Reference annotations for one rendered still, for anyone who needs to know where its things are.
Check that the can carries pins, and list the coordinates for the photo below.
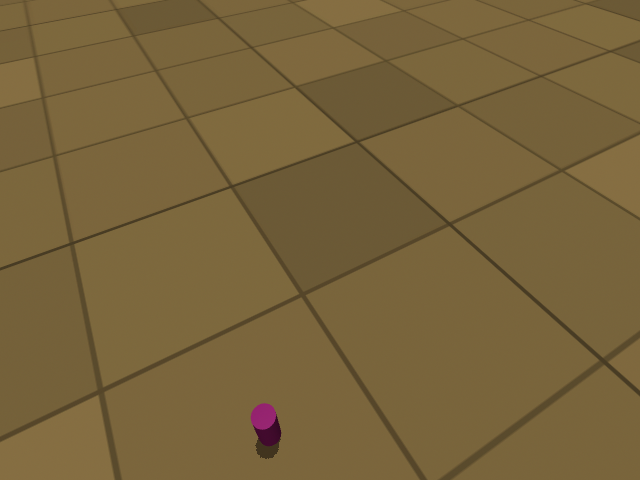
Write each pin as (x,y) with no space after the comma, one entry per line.
(266,425)

